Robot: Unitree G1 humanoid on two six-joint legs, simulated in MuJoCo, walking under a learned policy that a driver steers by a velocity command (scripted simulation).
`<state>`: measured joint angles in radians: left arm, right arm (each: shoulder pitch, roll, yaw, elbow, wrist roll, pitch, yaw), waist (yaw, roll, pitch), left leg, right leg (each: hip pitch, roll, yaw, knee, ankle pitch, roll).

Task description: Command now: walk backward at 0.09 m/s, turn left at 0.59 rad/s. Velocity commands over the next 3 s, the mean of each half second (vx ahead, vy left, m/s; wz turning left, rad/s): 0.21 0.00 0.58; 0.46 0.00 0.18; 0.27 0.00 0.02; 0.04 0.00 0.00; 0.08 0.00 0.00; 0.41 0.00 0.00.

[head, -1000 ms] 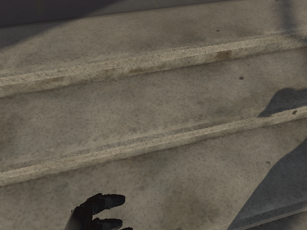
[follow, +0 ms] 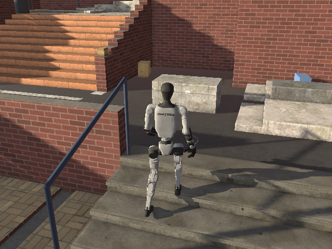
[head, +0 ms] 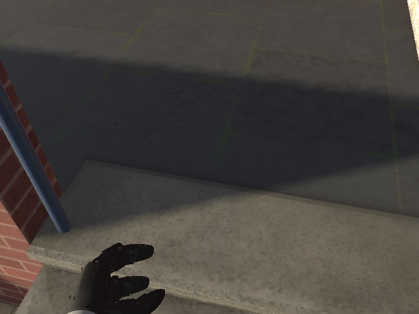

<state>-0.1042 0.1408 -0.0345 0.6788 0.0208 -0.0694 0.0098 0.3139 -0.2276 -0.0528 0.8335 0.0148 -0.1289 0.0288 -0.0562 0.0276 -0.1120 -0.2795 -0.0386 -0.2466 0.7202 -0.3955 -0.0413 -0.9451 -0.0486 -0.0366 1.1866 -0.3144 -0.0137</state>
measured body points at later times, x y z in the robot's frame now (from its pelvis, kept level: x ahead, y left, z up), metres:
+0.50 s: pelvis -0.02 -0.01 +0.00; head -0.04 +0.01 +0.45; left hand +0.06 +0.27 -0.10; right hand +0.07 -0.27 -0.12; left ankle -0.11 +0.05 -0.74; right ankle +0.13 -0.12 -0.61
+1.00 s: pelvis +0.15 -0.02 +0.03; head +0.15 -0.01 +0.48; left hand +0.22 +0.25 -0.08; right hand +0.21 -0.24 -0.12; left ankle -0.04 +0.06 -0.60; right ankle +0.24 -0.06 -0.62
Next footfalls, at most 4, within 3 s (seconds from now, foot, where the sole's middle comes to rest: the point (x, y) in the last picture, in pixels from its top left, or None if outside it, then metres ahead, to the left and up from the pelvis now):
0.48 left None -0.07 0.06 -0.78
0.90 right None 0.28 -0.06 -0.66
1.42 left None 0.43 0.17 -0.66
1.82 right None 0.37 -0.04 -0.66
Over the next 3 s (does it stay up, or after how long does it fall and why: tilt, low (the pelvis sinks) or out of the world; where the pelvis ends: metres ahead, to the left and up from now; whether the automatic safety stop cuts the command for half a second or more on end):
stays up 0.62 0.20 0.21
